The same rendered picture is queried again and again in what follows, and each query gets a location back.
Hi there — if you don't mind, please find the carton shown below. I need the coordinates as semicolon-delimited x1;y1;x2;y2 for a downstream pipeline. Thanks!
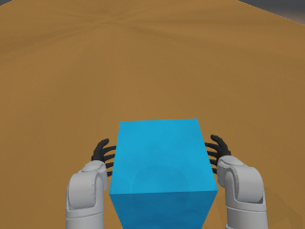
109;118;218;229

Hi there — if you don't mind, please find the left robot forearm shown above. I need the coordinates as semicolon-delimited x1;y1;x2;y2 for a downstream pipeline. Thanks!
65;160;109;229

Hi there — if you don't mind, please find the left robot hand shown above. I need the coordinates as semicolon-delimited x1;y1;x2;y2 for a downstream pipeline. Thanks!
91;138;116;177

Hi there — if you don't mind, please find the right robot forearm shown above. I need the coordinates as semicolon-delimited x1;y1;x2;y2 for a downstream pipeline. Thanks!
216;156;269;229

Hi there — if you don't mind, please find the right robot hand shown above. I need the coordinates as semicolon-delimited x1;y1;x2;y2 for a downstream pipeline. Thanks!
204;135;232;174

